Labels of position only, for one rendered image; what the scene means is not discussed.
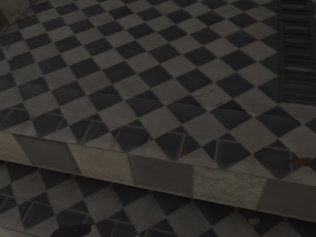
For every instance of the left robot hand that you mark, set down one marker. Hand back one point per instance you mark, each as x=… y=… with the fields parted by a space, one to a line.
x=76 y=230

